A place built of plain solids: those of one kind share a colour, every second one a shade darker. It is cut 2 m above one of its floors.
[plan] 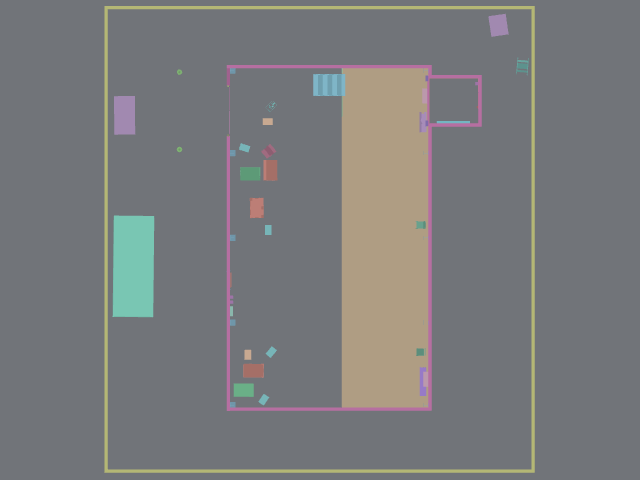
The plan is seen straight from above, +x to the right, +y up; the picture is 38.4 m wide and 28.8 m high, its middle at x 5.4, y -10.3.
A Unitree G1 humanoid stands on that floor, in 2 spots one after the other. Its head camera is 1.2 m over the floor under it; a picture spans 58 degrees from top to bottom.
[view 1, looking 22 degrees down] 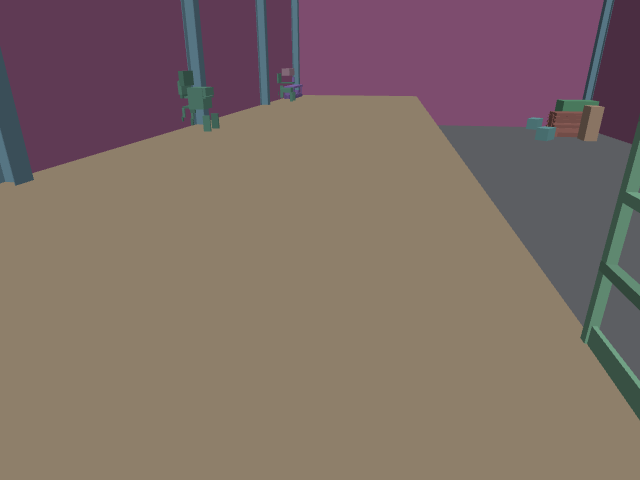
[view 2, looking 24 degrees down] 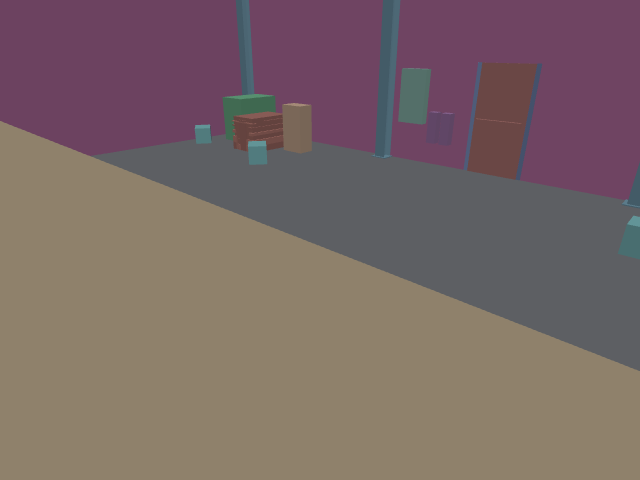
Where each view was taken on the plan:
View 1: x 7.70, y -1.00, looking -81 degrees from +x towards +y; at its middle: raised_floor_bank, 3.20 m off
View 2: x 8.60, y -9.40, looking -137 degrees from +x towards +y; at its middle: ground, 5.80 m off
